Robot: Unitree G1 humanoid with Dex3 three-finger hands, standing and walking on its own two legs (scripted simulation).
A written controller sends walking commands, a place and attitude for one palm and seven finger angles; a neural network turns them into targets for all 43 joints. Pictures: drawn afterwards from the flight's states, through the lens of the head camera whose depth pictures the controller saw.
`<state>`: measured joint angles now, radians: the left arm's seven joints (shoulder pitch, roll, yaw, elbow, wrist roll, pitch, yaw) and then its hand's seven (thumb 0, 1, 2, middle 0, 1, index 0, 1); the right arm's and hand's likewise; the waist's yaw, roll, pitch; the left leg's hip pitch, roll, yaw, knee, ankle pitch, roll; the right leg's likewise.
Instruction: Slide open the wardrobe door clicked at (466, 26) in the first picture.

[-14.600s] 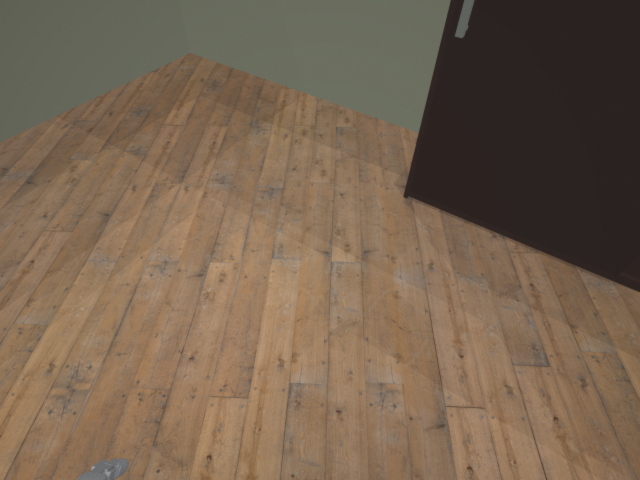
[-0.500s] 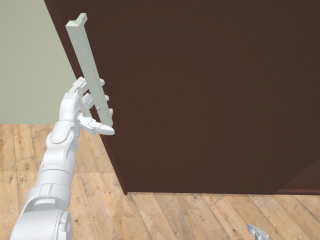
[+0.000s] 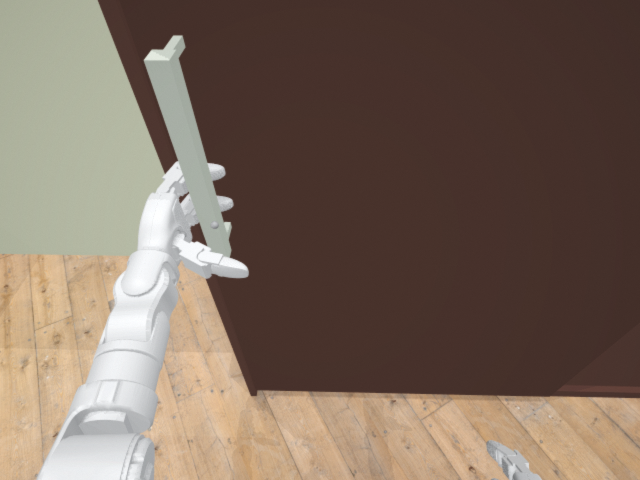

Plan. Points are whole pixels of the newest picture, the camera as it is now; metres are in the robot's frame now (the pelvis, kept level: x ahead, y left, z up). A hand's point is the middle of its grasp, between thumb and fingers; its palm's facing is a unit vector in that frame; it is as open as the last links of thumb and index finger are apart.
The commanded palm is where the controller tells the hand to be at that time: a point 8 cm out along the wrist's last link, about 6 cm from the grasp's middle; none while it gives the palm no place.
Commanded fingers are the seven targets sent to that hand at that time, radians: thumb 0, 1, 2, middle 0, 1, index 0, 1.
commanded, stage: slide the fingers in behind the handle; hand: left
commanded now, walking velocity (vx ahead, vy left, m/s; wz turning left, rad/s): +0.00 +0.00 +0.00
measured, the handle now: (202, 167) +0.46 +0.17 +0.17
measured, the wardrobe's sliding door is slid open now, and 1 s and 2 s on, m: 0.00 0.00 0.00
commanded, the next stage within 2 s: grip the handle and tug to test in 0.30 s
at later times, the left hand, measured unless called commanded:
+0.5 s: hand (214, 224) +0.39 +0.15 +0.13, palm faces -0.01 -1.00 -0.01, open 13.9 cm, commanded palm +0.36 +0.20 +0.12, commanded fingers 0.00 -0.22 0.42 -0.33 -1.24 -0.33 -1.24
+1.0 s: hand (213, 221) +0.40 +0.15 +0.13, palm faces -0.02 -1.00 +0.01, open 7.0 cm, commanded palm +0.37 +0.21 +0.12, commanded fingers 0.00 0.90 0.90 -0.45 -1.40 -0.45 -1.40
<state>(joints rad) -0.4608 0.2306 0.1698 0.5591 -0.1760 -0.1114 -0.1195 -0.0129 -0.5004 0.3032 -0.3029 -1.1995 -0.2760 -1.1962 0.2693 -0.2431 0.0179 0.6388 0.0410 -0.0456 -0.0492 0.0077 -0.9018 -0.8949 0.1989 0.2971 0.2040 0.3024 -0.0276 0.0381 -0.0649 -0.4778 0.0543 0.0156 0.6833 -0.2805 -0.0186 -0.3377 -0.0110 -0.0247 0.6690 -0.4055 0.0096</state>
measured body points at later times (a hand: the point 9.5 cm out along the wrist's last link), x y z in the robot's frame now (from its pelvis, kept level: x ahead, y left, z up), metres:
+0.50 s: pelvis +0.00 +0.00 +0.00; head +0.01 -0.01 +0.45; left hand +0.39 +0.20 +0.13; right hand +0.12 -0.25 -0.11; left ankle +0.04 +0.13 -0.72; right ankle -0.04 -0.13 -0.72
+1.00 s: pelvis +0.01 +0.00 +0.00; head +0.02 -0.01 +0.45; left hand +0.39 +0.21 +0.13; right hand +0.13 -0.25 -0.10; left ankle +0.04 +0.13 -0.72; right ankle -0.04 -0.13 -0.72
